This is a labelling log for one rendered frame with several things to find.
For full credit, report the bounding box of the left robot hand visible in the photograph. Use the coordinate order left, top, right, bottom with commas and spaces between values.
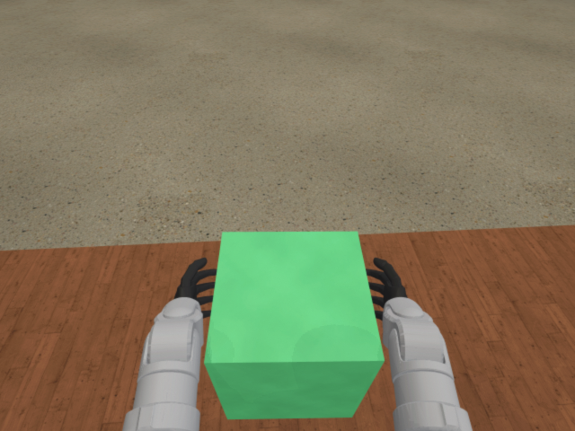
174, 258, 217, 319

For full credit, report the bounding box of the carton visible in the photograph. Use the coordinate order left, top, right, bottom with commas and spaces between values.
204, 232, 385, 419

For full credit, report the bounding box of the left robot forearm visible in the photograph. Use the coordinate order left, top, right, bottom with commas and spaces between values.
122, 297, 204, 431

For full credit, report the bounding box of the right robot forearm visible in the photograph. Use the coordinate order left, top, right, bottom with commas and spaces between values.
383, 297, 473, 431

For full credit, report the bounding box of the right robot hand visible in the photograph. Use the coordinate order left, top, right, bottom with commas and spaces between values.
366, 258, 408, 321

